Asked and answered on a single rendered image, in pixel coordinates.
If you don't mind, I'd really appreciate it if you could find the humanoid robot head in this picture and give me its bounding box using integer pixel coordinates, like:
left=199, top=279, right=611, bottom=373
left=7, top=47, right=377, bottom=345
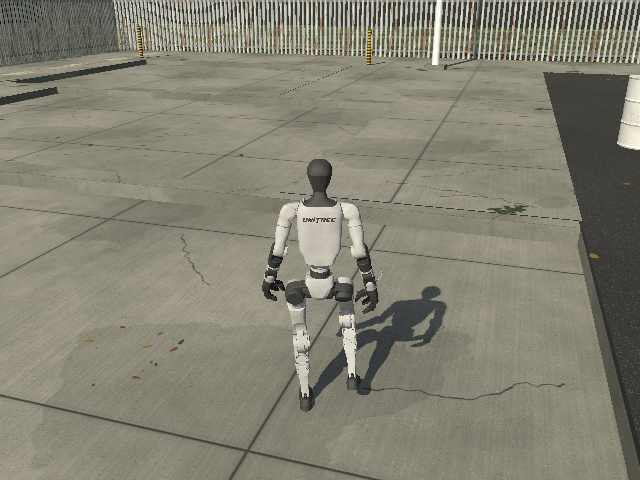
left=302, top=159, right=337, bottom=207

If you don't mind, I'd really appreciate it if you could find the left robot hand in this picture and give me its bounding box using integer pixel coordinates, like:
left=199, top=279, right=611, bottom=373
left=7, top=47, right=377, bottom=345
left=262, top=279, right=285, bottom=301

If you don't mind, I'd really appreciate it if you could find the robot right upper arm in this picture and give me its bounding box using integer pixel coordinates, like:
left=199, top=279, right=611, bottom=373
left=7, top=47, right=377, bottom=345
left=340, top=202, right=367, bottom=259

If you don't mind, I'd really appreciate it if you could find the right robot forearm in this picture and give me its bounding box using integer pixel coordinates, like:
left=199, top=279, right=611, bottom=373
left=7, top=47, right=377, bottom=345
left=356, top=243, right=377, bottom=291

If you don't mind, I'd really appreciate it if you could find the robot left upper arm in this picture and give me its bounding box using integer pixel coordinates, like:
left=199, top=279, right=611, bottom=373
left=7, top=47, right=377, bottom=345
left=272, top=202, right=299, bottom=257

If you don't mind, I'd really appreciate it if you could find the left robot forearm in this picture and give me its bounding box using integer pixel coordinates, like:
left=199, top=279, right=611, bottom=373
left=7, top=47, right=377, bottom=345
left=264, top=242, right=283, bottom=283

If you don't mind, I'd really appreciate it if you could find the right robot hand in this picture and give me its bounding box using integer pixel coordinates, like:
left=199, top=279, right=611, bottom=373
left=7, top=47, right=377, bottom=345
left=355, top=287, right=379, bottom=314

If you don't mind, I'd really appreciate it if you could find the robot right shin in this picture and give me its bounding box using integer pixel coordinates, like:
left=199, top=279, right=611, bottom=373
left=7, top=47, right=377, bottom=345
left=342, top=310, right=357, bottom=378

